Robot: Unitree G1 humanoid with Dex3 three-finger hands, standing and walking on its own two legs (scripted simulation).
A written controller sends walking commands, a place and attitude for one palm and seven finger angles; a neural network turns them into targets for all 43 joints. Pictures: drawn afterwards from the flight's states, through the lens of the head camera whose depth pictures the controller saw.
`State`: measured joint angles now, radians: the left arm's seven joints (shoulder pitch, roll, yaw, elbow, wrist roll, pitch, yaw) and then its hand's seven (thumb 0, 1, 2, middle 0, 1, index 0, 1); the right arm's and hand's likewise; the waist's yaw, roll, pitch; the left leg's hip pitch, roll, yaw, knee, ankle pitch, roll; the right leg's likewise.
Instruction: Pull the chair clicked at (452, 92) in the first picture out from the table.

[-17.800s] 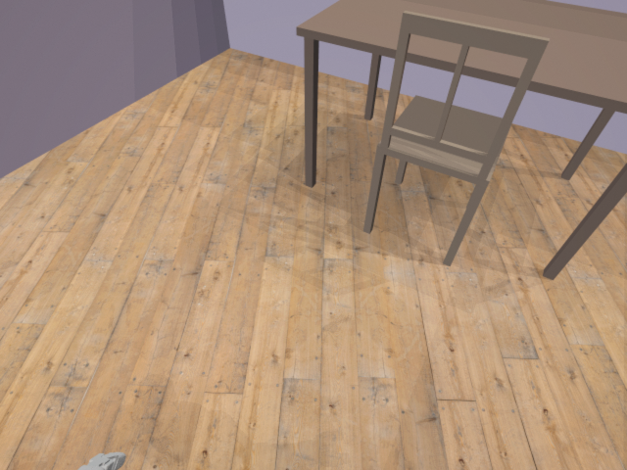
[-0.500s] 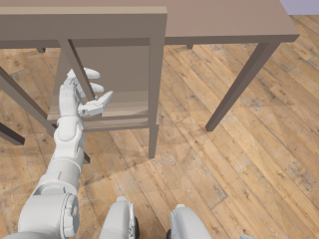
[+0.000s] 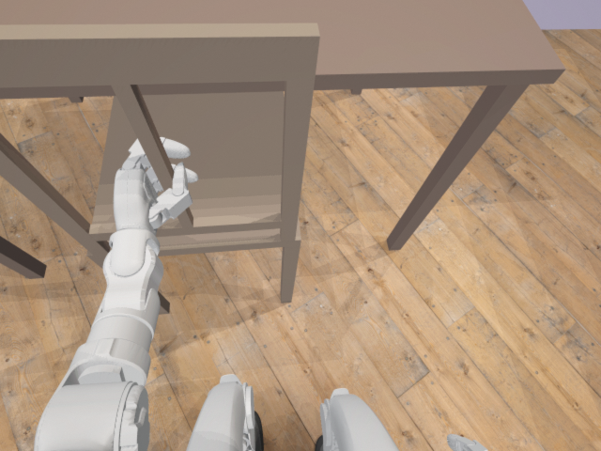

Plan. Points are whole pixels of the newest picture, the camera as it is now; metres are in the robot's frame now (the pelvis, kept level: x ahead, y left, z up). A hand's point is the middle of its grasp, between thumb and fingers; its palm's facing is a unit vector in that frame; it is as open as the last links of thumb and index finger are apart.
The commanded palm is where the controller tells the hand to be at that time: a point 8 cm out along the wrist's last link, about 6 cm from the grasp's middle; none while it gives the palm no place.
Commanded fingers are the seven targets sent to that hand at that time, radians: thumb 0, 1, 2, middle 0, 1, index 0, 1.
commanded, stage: hook a spindle and tug to test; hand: left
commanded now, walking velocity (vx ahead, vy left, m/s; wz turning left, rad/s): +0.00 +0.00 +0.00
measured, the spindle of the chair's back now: (164, 170) +0.47 +0.17 +0.04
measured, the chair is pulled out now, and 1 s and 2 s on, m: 0.00 0.12 0.21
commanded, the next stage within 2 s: step backward, pulling the chair out in 0.26 s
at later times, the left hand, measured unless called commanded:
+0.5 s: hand (181, 216) +0.41 +0.14 +0.03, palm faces +0.05 -0.99 -0.14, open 5.0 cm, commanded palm +0.38 +0.19 +0.03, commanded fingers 0.00 0.90 0.90 -0.50 -1.45 -0.50 -1.45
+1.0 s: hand (186, 266) +0.34 +0.12 +0.05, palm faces +0.02 -0.99 -0.14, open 5.0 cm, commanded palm +0.32 +0.18 +0.05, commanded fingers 0.00 0.90 0.90 -0.50 -1.45 -0.50 -1.45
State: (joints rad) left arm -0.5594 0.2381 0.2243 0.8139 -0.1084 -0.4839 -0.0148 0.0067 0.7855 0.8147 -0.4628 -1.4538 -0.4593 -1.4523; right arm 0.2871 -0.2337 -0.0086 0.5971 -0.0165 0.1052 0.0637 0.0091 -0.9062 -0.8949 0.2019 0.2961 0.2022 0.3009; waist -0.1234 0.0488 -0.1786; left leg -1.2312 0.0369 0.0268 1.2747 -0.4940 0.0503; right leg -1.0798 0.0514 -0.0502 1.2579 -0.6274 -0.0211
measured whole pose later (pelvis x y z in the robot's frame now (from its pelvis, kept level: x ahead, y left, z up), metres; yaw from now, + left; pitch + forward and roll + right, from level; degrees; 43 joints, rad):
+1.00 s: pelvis -0.02 +0.00 +0.11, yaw +1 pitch +7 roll -2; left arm -0.46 0.17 0.04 1.00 -0.10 -0.20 0.06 0.04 0.75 0.83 -0.34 -1.18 -0.50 -1.45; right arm 0.25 -0.24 0.00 0.68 0.06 0.10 -0.09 0.01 -0.91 -0.89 0.20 0.30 0.20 0.30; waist -0.07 0.06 0.08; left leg -0.54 0.02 0.05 0.61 -0.19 0.04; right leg -0.41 0.05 -0.02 0.59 -0.29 -0.02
